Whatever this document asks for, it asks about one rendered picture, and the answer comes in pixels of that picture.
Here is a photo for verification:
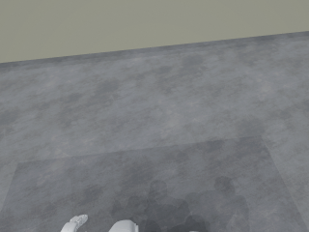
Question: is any robot left thigh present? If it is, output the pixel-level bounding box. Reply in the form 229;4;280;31
109;219;139;232

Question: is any robot left hand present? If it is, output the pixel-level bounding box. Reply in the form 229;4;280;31
61;215;88;232

